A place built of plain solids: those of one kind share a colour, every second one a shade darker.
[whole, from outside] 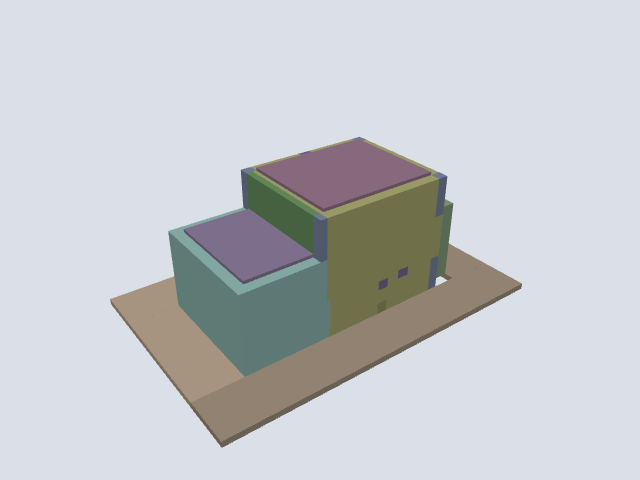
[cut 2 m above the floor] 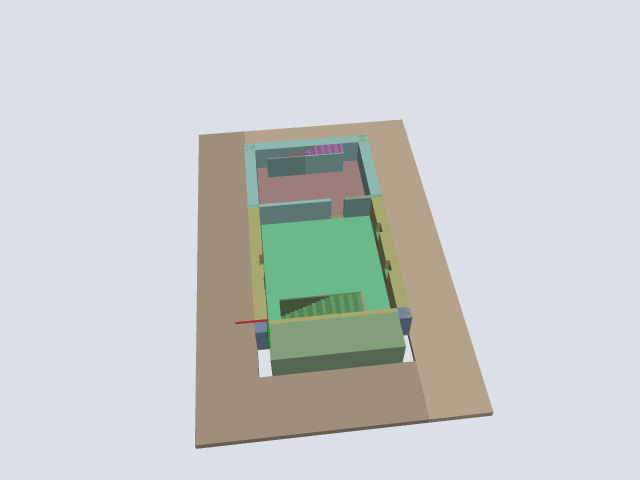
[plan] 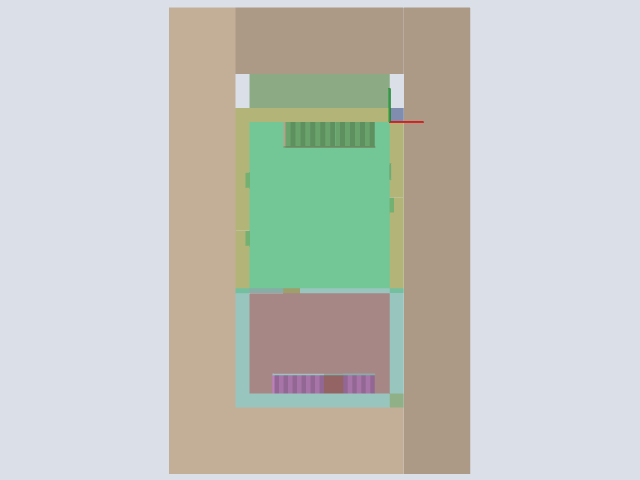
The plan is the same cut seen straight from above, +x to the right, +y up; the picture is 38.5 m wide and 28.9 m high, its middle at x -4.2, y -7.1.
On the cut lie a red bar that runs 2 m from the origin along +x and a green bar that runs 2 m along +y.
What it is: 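A watermill of three storeys over one footprint, every storey joined to the next by stairs rising through a hole in the floor above; posts, bins, sacks and machines on boarded floors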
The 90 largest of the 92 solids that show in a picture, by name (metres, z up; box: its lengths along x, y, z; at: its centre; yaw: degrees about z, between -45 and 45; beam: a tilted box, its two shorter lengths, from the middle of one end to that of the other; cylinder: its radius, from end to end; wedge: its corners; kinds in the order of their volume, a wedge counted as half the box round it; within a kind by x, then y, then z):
{
 "wall_1": {"box": [0.6, 0.9, 1.2], "at": [-8.99, -7.0, 1.55]},
 "wall_2": {"box": [0.6, 0.9, 1.2], "at": [-8.99, -3.5, 1.55]},
 "wall_3": {"box": [0.85, 2.85, 3.35], "at": [-8.87, -8.88, 1.52]},
 "wall_4": {"box": [0.85, 4.8, 3.45], "at": [-8.87, -7.9, 8.12]},
 "wall_5": {"box": [0.85, 2.6, 3.35], "at": [-8.87, -5.25, 1.52]},
 "wall_6": {"box": [0.85, 5.35, 3.45], "at": [-8.87, -1.82, 8.12]},
 "wall_7": {"box": [0.85, 3.9, 3.35], "at": [-8.87, -1.1, 1.52]},
 "wall_8": {"box": [1.0, 0.3, 0.15], "at": [-5.91, -10.15, -0.08]},
 "wall_9": {"box": [10.14, 0.3, 3.45], "at": [-4.22, -10.15, 8.12]},
 "wall_10": {"box": [10.14, 0.85, 3.35], "at": [-4.22, 0.42, 1.52]},
 "wall_11": {"box": [10.14, 0.85, 3.45], "at": [-4.22, 0.42, 8.12]},
 "wall_12": {"box": [0.85, 4.85, 3.35], "at": [0.42, -7.88, 1.52]},
 "wall_13": {"box": [0.85, 0.9, 1.1], "at": [0.42, -5.0, 0.4]},
 "wall_14": {"box": [0.85, 11.15, 3.69], "at": [0.42, -4.72, 4.8]},
 "wall_15": {"box": [0.85, 11.15, 3.45], "at": [0.42, -4.72, 8.12]},
 "wall_16": {"box": [0.85, 1.05, 3.35], "at": [0.42, -4.03, 1.52]},
 "wall_17": {"box": [0.85, 3.35, 3.35], "at": [0.42, -0.82, 1.52]},
 "wall_18": {"box": [0.81, 1.0, 2.45], "at": [0.45, -3.0, 1.22]},
 "wall_19": {"box": [0.6, 0.9, 1.2], "at": [0.55, -5.0, 1.55]},
 "wall_house_1": {"box": [0.85, 7.19, 3.35], "at": [-8.87, -13.6, 1.52]},
 "wall_house_2": {"box": [0.85, 7.19, 3.69], "at": [-8.87, -13.6, 4.8]},
 "wall_house_3": {"box": [2.88, 0.3, 3.35], "at": [-7.85, -10.15, 1.52]},
 "wall_house_4": {"box": [2.98, 0.1, 5.65], "at": [-5.45, -15.19, 2.77]},
 "wall_house_5": {"box": [10.14, 0.85, 3.35], "at": [-4.22, -16.77, 1.52]},
 "wall_house_6": {"box": [10.14, 0.85, 3.69], "at": [-4.22, -16.77, 4.8]},
 "wall_house_7": {"box": [1.16, 0.1, 5.65], "at": [-3.38, -15.19, 2.77]},
 "wall_house_8": {"box": [6.26, 0.3, 3.35], "at": [-2.28, -10.15, 1.52]},
 "wall_house_9": {"box": [1.93, 0.1, 5.65], "at": [-1.83, -15.19, 2.77]},
 "wall_house_10": {"box": [0.85, 7.19, 3.35], "at": [0.42, -13.6, 1.52]},
 "wall_house_11": {"box": [0.85, 7.19, 3.69], "at": [0.42, -13.6, 4.8]},
 "ground_garden_1": {"box": [4.0, 28.09, 0.5], "at": [-11.29, -7.14, -0.27]},
 "ground_garden_2": {"box": [10.14, 4.0, 0.5], "at": [-4.22, -19.19, -0.27]},
 "ground_garden_3": {"box": [10.14, 4.0, 0.5], "at": [-4.22, 4.9, -0.27]},
 "ground_garden_4": {"box": [4.0, 28.09, 0.5], "at": [2.85, -7.14, -0.27]},
 "mass_wheelhouse_1": {"box": [8.44, 2.6, 6.69], "at": [-4.22, 1.6, 3.3]},
 "floor_1": {"box": [8.44, 10.0, 0.55], "at": [-4.22, -5.0, -0.28]},
 "floor_house_1": {"box": [8.44, 6.04, 0.55], "at": [-4.22, -13.32, -0.28]},
 "roof_1": {"box": [8.44, 10.0, 0.25], "at": [-4.22, -5.0, 9.97]},
 "wall_back_1": {"box": [8.44, 0.55, 2.95], "at": [-4.22, -10.57, 8.37]},
 "step_mill_1": {"box": [0.3, 1.44, 3.08], "at": [-6.13, -0.72, 1.49]},
 "step_mill_2": {"box": [0.3, 1.44, 2.91], "at": [-5.83, -0.72, 1.41]},
 "step_mill_3": {"box": [0.3, 1.44, 2.74], "at": [-5.53, -0.72, 1.32]},
 "step_mill_4": {"box": [0.3, 1.44, 2.58], "at": [-5.23, -0.72, 1.24]},
 "step_mill_5": {"box": [0.3, 1.44, 2.41], "at": [-4.93, -0.72, 1.15]},
 "step_mill_6": {"box": [0.3, 1.44, 2.24], "at": [-4.63, -0.72, 1.07]},
 "step_mill_7": {"box": [0.3, 1.44, 2.07], "at": [-4.33, -0.72, 0.99]},
 "step_mill_8": {"box": [0.3, 1.44, 1.9], "at": [-4.04, -0.72, 0.9]},
 "step_mill_9": {"box": [0.3, 1.44, 1.73], "at": [-3.74, -0.72, 0.82]},
 "step_mill_10": {"box": [0.3, 1.44, 1.57], "at": [-3.44, -0.72, 0.73]},
 "step_mill_11": {"box": [0.3, 1.44, 1.4], "at": [-3.14, -0.72, 0.65]},
 "step_mill_12": {"box": [0.3, 1.44, 1.23], "at": [-2.84, -0.72, 0.56]},
 "step_mill_13": {"box": [0.3, 1.44, 1.06], "at": [-2.54, -0.72, 0.48]},
 "step_mill_14": {"box": [0.3, 1.44, 0.89], "at": [-2.24, -0.72, 0.4]},
 "step_mill_15": {"box": [0.3, 1.44, 0.72], "at": [-1.95, -0.72, 0.31]},
 "step_mill_16": {"box": [0.3, 1.44, 0.56], "at": [-1.65, -0.72, 0.23]},
 "step_mill_17": {"box": [0.3, 1.44, 0.39], "at": [-1.35, -0.72, 0.14]},
 "step_mill_18": {"box": [0.3, 1.44, 0.22], "at": [-1.05, -0.72, 0.06]},
 "roof_house_1": {"box": [8.44, 6.04, 0.25], "at": [-4.22, -13.32, 6.77]},
 "corner_1": {"box": [0.85, 0.85, 3.2], "at": [-8.87, -10.43, 8.24]},
 "corner_2": {"box": [0.85, 0.85, 3.25], "at": [-8.87, 0.42, 1.57]},
 "corner_3": {"box": [0.85, 0.85, 3.2], "at": [0.42, -10.43, 8.24]},
 "corner_4": {"box": [0.85, 0.85, 3.25], "at": [0.42, 0.42, 1.57]},
 "corner_5": {"box": [0.85, 0.85, 3.2], "at": [0.42, 0.42, 8.24]},
 "step_house_1": {"box": [0.27, 1.1, 3.09], "at": [-6.8, -15.79, 1.49]},
 "step_house_2": {"box": [0.27, 1.1, 2.93], "at": [-6.53, -15.79, 1.41]},
 "step_house_3": {"box": [0.27, 1.1, 2.77], "at": [-6.26, -15.79, 1.33]},
 "step_house_4": {"box": [0.27, 1.1, 2.61], "at": [-5.99, -15.79, 1.25]},
 "step_house_5": {"box": [0.27, 1.1, 2.45], "at": [-5.72, -15.79, 1.17]},
 "step_house_6": {"box": [0.27, 1.1, 2.29], "at": [-5.45, -15.79, 1.09]},
 "step_house_7": {"box": [0.27, 1.1, 2.13], "at": [-5.18, -15.79, 1.01]},
 "step_house_8": {"box": [0.27, 1.1, 1.97], "at": [-4.91, -15.79, 0.93]},
 "step_house_9": {"box": [0.27, 1.1, 1.81], "at": [-4.64, -15.79, 0.85]},
 "step_house_10": {"box": [0.27, 1.1, 1.65], "at": [-4.36, -15.79, 0.77]},
 "step_house_11": {"box": [0.27, 1.1, 1.49], "at": [-4.09, -15.79, 0.69]},
 "step_house_12": {"box": [0.27, 1.1, 1.17], "at": [-2.66, -15.79, 0.53]},
 "step_house_13": {"box": [0.27, 1.1, 1.01], "at": [-2.39, -15.79, 0.45]},
 "step_house_14": {"box": [0.27, 1.1, 0.85], "at": [-2.12, -15.79, 0.37]},
 "step_house_15": {"box": [0.27, 1.1, 0.69], "at": [-1.85, -15.79, 0.29]},
 "step_house_16": {"box": [0.27, 1.1, 0.53], "at": [-1.58, -15.79, 0.21]},
 "step_house_17": {"box": [0.27, 1.1, 0.37], "at": [-1.31, -15.79, 0.13]},
 "step_house_18": {"box": [0.27, 1.1, 0.21], "at": [-1.04, -15.79, 0.05]},
 "notch_house_1": {"box": [0.85, 0.3, 6.69], "at": [-8.87, -10.15, 3.3]},
 "notch_house_2": {"box": [0.85, 0.3, 6.69], "at": [0.42, -10.15, 3.3]},
 "wall_mill_1": {"box": [5.41, 0.1, 5.65], "at": [-3.57, -1.49, 2.77]},
 "corner_house_1": {"box": [0.85, 0.85, 3.25], "at": [0.42, -16.77, 1.57]},
 "floor_house_l1a_1": {"box": [1.16, 1.1, 1.33], "at": [-3.38, -15.79, 0.61]},
 "wall_head_1": {"box": [0.85, 0.9, 1.05], "at": [0.42, -5.0, 2.67]},
 "wall_head_2": {"box": [0.85, 1.0, 0.75], "at": [0.42, -3.0, 2.82]},
 "floor_mill_hda_1": {"box": [0.12, 1.44, 3.25], "at": [-6.34, -0.72, 1.57]},
 "stair_window_1": {"box": [0.28, 0.9, 0.035], "at": [-8.56, -3.5, 0.97]}
}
